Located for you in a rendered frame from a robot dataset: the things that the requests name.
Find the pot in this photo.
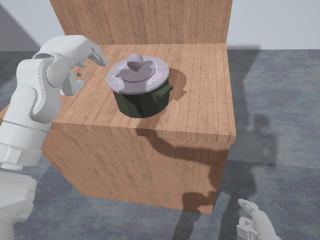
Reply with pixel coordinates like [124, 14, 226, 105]
[113, 78, 173, 119]

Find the robot left forearm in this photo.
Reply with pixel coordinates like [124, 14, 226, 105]
[0, 50, 70, 171]

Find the robot left hand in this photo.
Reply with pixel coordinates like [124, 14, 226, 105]
[40, 35, 108, 96]

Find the lid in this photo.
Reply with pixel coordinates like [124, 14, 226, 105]
[105, 56, 169, 95]

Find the knob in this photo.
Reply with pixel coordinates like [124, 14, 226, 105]
[126, 53, 144, 71]

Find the table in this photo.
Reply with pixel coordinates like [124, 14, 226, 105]
[0, 0, 237, 215]

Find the robot right hand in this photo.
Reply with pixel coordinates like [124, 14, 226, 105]
[236, 199, 276, 240]

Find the left robot upper arm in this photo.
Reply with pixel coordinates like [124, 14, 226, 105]
[0, 171, 37, 240]

